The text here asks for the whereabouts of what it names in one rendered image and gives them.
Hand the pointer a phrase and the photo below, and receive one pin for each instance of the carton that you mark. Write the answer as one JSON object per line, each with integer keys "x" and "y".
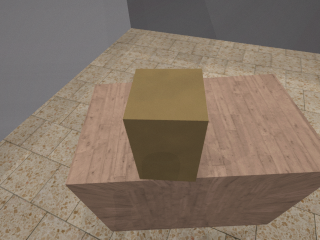
{"x": 166, "y": 120}

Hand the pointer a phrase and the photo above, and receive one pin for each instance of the pedestal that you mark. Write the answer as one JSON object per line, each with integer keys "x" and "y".
{"x": 260, "y": 157}

